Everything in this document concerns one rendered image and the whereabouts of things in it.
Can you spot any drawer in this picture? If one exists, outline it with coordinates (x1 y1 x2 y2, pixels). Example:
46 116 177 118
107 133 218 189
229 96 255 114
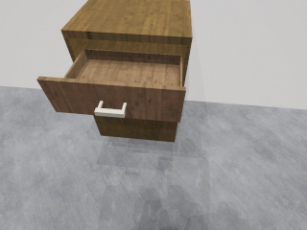
37 48 186 123

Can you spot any cabinet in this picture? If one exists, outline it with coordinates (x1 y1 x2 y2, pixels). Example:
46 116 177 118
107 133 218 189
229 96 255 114
61 0 193 143

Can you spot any handle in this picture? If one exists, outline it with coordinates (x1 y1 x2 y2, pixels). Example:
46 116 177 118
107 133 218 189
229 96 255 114
94 101 127 118

